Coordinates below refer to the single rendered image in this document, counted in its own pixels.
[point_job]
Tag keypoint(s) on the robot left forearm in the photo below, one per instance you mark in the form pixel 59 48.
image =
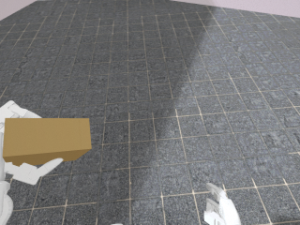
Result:
pixel 6 204

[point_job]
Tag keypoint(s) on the left robot hand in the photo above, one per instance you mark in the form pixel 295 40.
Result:
pixel 26 173

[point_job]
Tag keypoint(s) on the right robot hand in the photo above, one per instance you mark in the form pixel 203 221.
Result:
pixel 223 213

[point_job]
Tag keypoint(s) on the sponge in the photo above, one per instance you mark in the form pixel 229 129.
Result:
pixel 36 141

